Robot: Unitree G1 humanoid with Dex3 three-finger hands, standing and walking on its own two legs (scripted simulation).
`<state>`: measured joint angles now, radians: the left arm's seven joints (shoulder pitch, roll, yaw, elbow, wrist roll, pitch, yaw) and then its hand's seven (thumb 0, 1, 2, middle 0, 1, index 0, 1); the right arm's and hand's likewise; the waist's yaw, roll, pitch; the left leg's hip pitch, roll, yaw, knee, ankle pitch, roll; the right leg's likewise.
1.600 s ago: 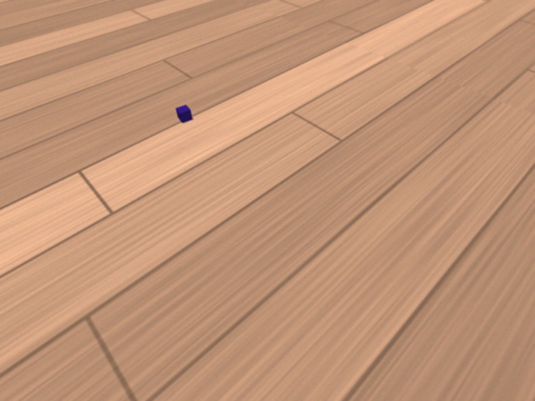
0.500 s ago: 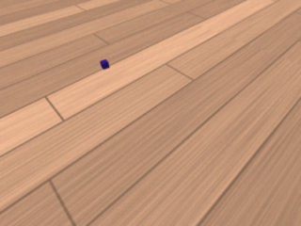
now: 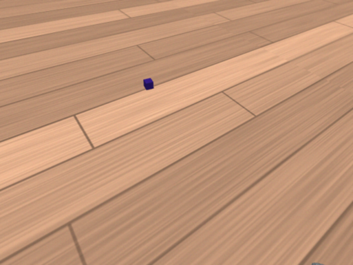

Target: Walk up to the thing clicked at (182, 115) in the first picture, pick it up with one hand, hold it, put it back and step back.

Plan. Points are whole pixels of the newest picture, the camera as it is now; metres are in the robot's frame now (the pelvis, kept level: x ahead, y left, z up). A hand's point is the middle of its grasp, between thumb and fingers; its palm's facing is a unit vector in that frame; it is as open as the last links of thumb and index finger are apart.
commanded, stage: walk up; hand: left
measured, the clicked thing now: (148, 84) +1.79 +0.22 -0.72
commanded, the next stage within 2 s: none
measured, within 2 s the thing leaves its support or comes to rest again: neither
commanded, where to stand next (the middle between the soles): +1.44 -0.03 m, yaw +3 degrees
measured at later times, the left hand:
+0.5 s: hand (108, 166) +0.44 +0.23 -0.12, palm faces -0.02 -0.94 -0.35, open 7.3 cm
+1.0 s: hand (102, 134) +0.61 +0.29 -0.15, palm faces -0.02 -0.95 -0.33, open 7.4 cm
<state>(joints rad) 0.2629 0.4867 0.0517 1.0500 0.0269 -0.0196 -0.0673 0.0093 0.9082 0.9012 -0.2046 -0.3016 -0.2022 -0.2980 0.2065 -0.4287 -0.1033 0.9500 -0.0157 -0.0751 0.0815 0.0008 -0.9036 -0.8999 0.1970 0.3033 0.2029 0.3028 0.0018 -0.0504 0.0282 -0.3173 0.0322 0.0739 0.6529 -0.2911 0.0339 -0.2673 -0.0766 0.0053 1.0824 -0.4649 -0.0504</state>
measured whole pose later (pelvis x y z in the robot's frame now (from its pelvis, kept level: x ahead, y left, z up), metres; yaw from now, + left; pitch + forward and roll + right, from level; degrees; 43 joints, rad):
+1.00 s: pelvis +0.58 +0.01 +0.01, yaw +2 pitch -2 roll +0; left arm 0.30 0.45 0.03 0.93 -0.01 -0.05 -0.05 0.01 0.91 0.90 -0.21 -0.30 -0.20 -0.30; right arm 0.23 -0.37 -0.05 0.86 -0.01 -0.11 0.05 0.00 -0.90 -0.90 0.20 0.30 0.21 0.30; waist 0.01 -0.06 0.07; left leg -0.29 0.04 0.10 0.58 -0.25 0.03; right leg -0.38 -0.01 0.04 1.14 -0.39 -0.04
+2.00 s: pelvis +1.01 -0.01 +0.01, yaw +3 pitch -3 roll -1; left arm 0.33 0.41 0.03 0.89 0.00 -0.04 -0.04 0.01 0.91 0.90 -0.21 -0.30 -0.21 -0.30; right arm 0.24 -0.37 -0.04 0.82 0.00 -0.09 0.04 0.00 -0.90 -0.90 0.20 0.30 0.21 0.30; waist 0.01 -0.04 0.10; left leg -0.27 0.03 0.05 0.55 -0.22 0.03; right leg -0.35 0.00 0.03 1.12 -0.43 -0.04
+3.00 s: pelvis +1.31 -0.01 +0.01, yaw +4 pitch -3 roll -1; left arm 0.28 0.43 0.02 0.87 -0.01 -0.03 -0.02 0.00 0.91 0.90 -0.21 -0.30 -0.21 -0.30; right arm 0.27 -0.37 -0.03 0.84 -0.01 -0.07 0.02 0.00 -0.90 -0.90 0.20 0.30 0.21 0.30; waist 0.00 -0.05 0.13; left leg -0.27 0.02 0.07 0.55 -0.22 0.05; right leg -0.44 -0.02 0.04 1.04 -0.39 -0.03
